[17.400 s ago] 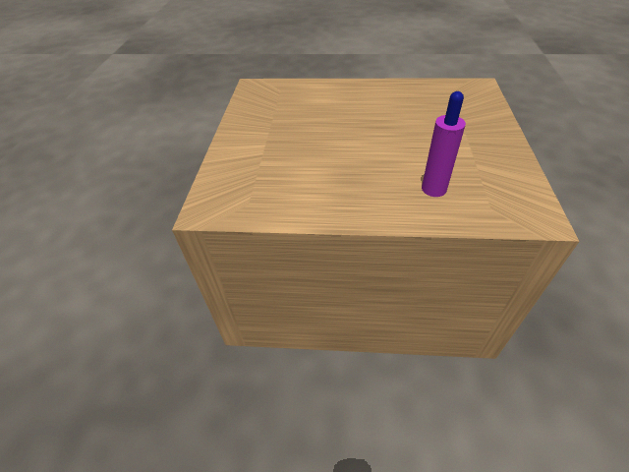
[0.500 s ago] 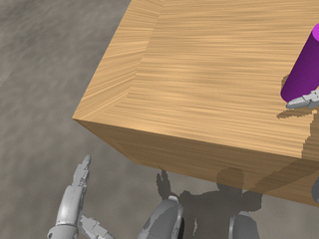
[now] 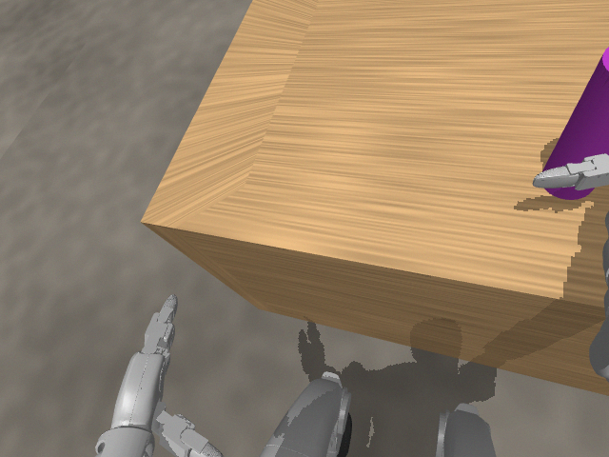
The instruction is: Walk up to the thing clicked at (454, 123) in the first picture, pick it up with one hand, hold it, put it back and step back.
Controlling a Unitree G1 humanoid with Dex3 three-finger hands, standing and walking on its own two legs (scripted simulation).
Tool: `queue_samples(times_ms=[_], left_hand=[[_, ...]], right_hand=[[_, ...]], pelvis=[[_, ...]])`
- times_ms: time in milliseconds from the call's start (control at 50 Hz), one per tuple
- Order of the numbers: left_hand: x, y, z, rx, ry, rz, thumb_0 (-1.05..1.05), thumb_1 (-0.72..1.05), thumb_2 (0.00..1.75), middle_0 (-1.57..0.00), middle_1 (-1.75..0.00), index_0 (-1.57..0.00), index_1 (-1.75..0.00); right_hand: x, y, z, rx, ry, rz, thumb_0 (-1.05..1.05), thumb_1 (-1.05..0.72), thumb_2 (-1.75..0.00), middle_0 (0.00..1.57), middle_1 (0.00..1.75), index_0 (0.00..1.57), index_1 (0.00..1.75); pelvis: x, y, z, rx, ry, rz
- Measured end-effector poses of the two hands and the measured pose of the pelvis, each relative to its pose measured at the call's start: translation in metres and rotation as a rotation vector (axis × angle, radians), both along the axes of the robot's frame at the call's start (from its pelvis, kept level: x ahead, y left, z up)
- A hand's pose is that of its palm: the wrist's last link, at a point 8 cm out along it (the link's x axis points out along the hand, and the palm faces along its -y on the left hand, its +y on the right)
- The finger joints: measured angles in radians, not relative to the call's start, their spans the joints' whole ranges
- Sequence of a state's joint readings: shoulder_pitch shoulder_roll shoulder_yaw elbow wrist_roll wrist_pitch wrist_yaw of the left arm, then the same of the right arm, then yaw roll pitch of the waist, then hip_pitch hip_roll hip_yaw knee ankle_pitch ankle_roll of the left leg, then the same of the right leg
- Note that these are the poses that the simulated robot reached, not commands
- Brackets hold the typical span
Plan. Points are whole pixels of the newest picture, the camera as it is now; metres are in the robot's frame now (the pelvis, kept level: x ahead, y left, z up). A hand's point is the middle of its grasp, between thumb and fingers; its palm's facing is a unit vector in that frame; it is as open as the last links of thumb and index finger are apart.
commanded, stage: close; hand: right
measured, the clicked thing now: out of the picture +0.53 -0.20 +0.08
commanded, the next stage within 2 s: settle in 0.42 s
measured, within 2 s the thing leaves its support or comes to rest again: leaves its support in 1.00 s
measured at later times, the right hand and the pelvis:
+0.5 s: hand (590, 131) +0.54 -0.20 +0.04, palm faces +0.15 +0.99 +0.01, open 9.6 cm; pelvis +0.00 +0.00 +0.00, yaw +0 degrees
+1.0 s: hand (594, 131) +0.53 -0.20 +0.04, palm faces +0.14 +0.99 -0.02, open 9.0 cm; pelvis +0.01 +0.00 +0.02, yaw +0 degrees
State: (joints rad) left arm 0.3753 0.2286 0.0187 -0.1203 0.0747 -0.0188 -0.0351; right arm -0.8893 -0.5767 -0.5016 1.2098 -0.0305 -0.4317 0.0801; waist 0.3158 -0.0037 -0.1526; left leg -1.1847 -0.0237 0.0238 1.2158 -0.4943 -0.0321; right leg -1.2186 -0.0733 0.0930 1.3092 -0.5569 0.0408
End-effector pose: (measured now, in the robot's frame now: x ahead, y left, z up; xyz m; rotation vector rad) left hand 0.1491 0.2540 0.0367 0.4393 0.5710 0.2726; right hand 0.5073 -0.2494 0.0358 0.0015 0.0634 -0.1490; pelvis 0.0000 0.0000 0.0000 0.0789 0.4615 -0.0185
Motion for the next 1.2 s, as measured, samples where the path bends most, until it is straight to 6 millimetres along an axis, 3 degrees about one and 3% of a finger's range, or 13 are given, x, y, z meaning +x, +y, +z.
queue_samples(times_ms=[160,360,700,960,1200], left_hand=[[-0.003,0.01,0.005,0.04,0.01,0.021,-0.01,-0.54,0.05,-0.05,-0.05,-0.05,-0.05],[-0.002,-0.002,0.001,0.001,-0.003,0.0,-0.01,-0.53,0.04,-0.05,-0.05,-0.05,-0.04],[-0.004,0.002,0.008,0.016,0.007,0.017,-0.01,-0.53,0.04,-0.06,-0.05,-0.06,-0.05],[0.009,0.005,0.004,-0.011,0.053,0.031,-0.01,-0.54,0.06,-0.06,-0.05,-0.06,-0.05],[0.02,0.003,0.009,-0.049,0.044,0.016,-0.01,-0.54,0.06,-0.06,-0.05,-0.06,-0.05]], right_hand=[[0.008,0.002,0.006,0.008,-0.006,-0.007,-0.01,0.45,-0.19,0.7,0.43,0.7,0.44],[0.003,0.001,0.005,0.011,-0.008,-0.004,0.0,0.26,-0.45,0.94,0.7,0.92,0.7],[0.002,0.002,0.006,-0.001,0.013,0.005,0.01,0.23,-1.07,0.83,0.96,0.81,0.94],[-0.001,0.0,0.009,0.0,0.073,0.007,0.0,0.24,-1.09,0.82,1.0,0.79,0.99],[-0.008,-0.002,0.026,0.003,0.075,0.0,0.0,0.25,-1.09,0.81,1.01,0.79,1.0]], pelvis=[[-0.001,-0.001,0.001,0.0,0.002,0.006],[-0.001,-0.002,0.0,0.001,0.002,0.003],[0.001,-0.003,0.006,-0.002,-0.011,0.007],[0.012,-0.004,0.019,-0.003,-0.03,0.002],[0.017,-0.003,0.033,-0.011,-0.064,-0.004]])
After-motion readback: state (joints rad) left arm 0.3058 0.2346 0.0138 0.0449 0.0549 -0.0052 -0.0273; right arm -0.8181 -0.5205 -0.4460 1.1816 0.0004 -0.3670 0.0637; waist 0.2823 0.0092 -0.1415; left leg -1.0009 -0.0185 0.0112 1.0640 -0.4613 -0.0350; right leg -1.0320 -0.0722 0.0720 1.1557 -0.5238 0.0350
